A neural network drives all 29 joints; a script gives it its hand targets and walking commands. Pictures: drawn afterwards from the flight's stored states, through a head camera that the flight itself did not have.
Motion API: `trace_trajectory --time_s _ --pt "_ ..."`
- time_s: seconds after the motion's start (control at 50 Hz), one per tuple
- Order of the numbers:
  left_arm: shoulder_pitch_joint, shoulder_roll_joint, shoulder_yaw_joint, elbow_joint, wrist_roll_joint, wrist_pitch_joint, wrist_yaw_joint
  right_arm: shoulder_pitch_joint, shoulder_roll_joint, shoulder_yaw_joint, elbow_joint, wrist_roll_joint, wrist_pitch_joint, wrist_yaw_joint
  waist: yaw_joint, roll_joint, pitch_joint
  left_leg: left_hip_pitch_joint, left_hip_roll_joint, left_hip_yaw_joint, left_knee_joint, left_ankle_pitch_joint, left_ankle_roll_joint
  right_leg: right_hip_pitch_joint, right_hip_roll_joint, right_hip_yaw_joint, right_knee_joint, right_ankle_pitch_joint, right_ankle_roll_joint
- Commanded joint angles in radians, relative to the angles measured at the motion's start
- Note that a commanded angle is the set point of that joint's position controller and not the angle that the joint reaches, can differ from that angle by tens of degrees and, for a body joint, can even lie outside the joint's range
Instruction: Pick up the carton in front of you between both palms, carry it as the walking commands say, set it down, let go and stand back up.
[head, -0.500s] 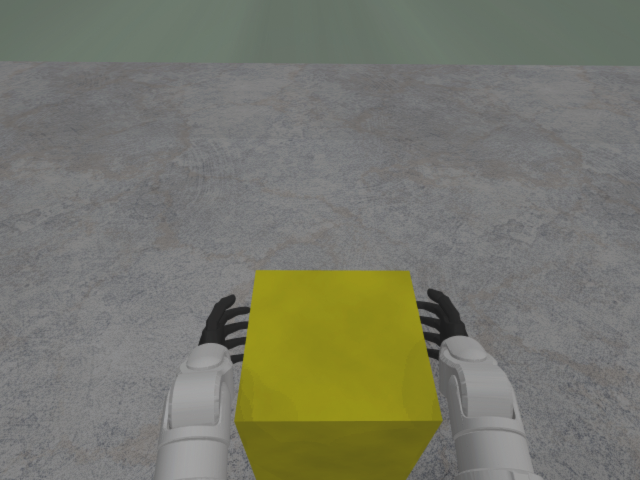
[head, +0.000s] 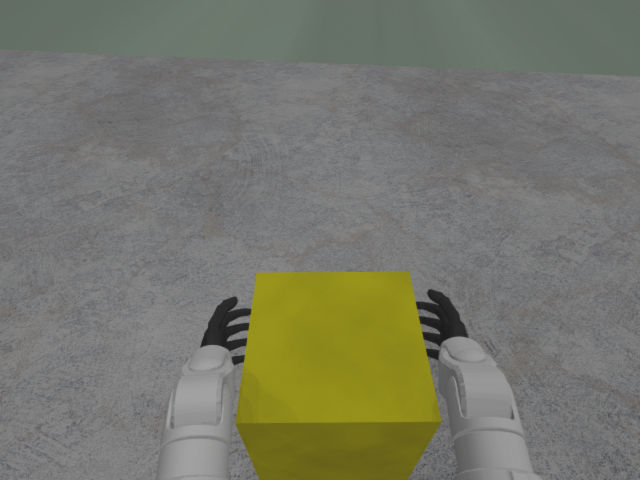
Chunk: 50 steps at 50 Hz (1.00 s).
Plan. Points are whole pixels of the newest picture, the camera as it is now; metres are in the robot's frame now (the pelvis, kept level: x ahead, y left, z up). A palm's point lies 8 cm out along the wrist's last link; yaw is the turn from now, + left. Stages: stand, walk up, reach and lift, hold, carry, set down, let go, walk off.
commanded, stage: hold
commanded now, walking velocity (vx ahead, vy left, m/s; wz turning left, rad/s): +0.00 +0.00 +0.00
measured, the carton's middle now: (333, 382) +0.29 +0.01 -0.05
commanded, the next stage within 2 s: set down in 0.52 s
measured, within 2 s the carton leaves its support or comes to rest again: neither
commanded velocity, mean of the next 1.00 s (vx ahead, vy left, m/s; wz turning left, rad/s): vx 0.00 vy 0.00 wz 0.00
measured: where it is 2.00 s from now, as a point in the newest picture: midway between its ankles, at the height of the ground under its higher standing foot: outside the picture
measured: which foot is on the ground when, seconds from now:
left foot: down 0.00-1.00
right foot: down 0.00-1.00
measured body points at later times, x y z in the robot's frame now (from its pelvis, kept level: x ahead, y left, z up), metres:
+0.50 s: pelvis -0.01 -0.06 +0.00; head -0.05 -0.08 +0.45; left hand +0.29 +0.11 +0.04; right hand +0.32 -0.19 +0.04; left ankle -0.02 +0.09 -0.74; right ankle +0.06 -0.15 -0.74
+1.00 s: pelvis -0.01 -0.02 -0.02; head +0.10 -0.04 +0.41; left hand +0.35 +0.11 -0.06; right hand +0.35 -0.19 -0.06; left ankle -0.02 +0.09 -0.74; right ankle +0.06 -0.15 -0.74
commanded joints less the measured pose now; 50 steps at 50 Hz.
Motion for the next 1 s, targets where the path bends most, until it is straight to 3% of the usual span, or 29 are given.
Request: trace_trajectory --time_s 0.0,0.06,0.2,0.3,0.58,0.64,0.72,0.8,0.86,0.92,0.98 --pt "-0.547 -0.906 -0.520 0.016 -0.240 -0.021 -0.251 -0.410 0.898 0.449 0.078 0.179 -0.027 0.248 -0.075 0.031 -0.209 -0.070 -0.009 -0.106 -0.118 0.227 -0.055 0.168 0.139 -0.015 0.003 0.067 -0.052" --pt "-0.572 -0.915 -0.489 0.064 -0.230 -0.020 -0.270 -0.462 0.936 0.441 0.111 0.174 -0.028 0.259 -0.065 0.021 -0.176 -0.131 -0.019 -0.092 -0.132 0.109 -0.044 0.198 0.127 -0.020 -0.002 0.028 -0.048" --pt "-0.588 -0.946 -0.464 0.067 -0.229 -0.034 -0.284 -0.554 1.003 0.521 0.059 0.228 -0.028 0.284 -0.015 -0.033 -0.276 -0.171 -0.044 -0.081 -0.124 0.080 -0.015 0.313 0.097 0.005 -0.014 0.063 -0.023" --pt "-0.592 -0.931 -0.399 0.128 -0.196 -0.035 -0.291 -0.575 0.999 0.491 0.109 0.216 -0.017 0.297 -0.005 -0.052 -0.223 -0.223 -0.051 -0.072 -0.126 -0.035 0.004 0.312 0.073 0.028 -0.043 -0.070 -0.011" --pt "-0.669 -0.929 -0.380 0.132 -0.191 -0.043 -0.290 -0.602 0.983 0.426 0.155 0.194 -0.018 0.294 -0.035 -0.048 -0.226 -0.231 -0.050 -0.079 -0.104 -0.019 -0.001 0.328 0.047 0.044 -0.052 -0.062 -0.010" --pt "-0.737 -0.921 -0.312 0.214 -0.149 -0.067 -0.284 -0.658 0.953 0.332 0.236 0.147 -0.044 0.288 -0.053 -0.039 -0.183 -0.262 -0.053 -0.081 -0.080 -0.064 0.001 0.280 0.051 0.034 -0.031 -0.117 -0.023" --pt "-0.795 -0.864 -0.147 0.352 -0.037 -0.135 -0.246 -0.734 0.838 0.141 0.341 0.037 -0.109 0.264 -0.082 -0.019 -0.122 -0.348 -0.062 -0.074 -0.017 -0.113 0.000 0.165 0.067 0.007 0.037 -0.171 -0.041" --pt "-0.761 -0.771 -0.038 0.400 0.046 -0.215 -0.193 -0.685 0.715 0.019 0.390 -0.049 -0.192 0.235 -0.093 -0.004 -0.139 -0.430 -0.071 -0.071 0.031 -0.044 -0.012 0.083 0.088 -0.023 0.125 -0.014 -0.049" --pt "-0.682 -0.703 -0.007 0.409 0.081 -0.310 -0.165 -0.616 0.641 -0.009 0.407 -0.089 -0.290 0.234 -0.099 0.007 -0.215 -0.514 -0.078 -0.066 0.098 0.082 -0.031 -0.008 0.101 -0.031 0.220 0.158 -0.045" --pt "-0.652 -0.739 -0.091 0.406 0.039 -0.434 -0.151 -0.613 0.669 0.068 0.391 -0.054 -0.415 0.248 -0.092 0.013 -0.378 -0.580 -0.085 -0.073 0.189 0.231 -0.055 -0.077 0.109 -0.018 0.323 0.334 -0.043" --pt "-0.718 -0.824 -0.233 0.370 -0.029 -0.541 -0.133 -0.695 0.717 0.185 0.361 0.010 -0.523 0.262 -0.105 0.005 -0.612 -0.614 -0.092 -0.086 0.296 0.369 -0.081 -0.172 0.126 -0.019 0.426 0.417 -0.034"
